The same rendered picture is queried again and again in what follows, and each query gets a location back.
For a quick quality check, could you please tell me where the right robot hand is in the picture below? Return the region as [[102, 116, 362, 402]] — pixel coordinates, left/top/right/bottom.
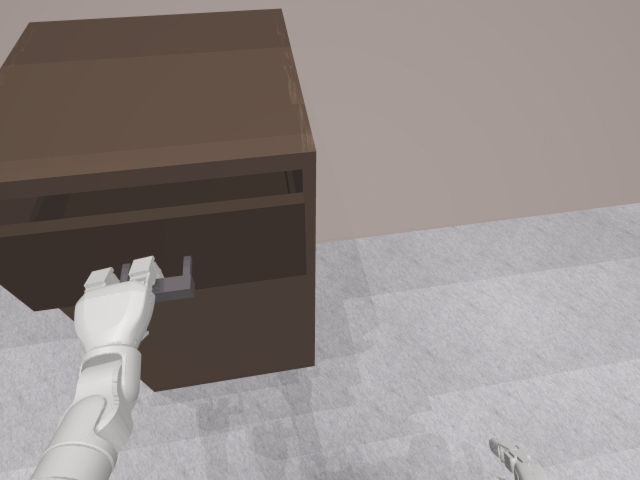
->
[[489, 438, 549, 480]]

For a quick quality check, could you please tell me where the cabinet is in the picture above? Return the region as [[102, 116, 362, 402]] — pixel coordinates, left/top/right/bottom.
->
[[0, 9, 316, 392]]

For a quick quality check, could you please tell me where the drawer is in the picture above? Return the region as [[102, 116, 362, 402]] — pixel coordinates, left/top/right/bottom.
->
[[0, 170, 307, 311]]

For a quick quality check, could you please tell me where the left robot hand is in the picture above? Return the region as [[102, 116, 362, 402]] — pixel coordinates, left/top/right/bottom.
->
[[74, 256, 164, 353]]

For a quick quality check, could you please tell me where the handle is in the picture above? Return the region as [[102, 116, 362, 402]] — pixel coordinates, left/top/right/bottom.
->
[[119, 256, 195, 302]]

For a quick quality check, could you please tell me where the left robot forearm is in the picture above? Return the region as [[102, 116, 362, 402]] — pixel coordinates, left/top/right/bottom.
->
[[30, 344, 141, 480]]

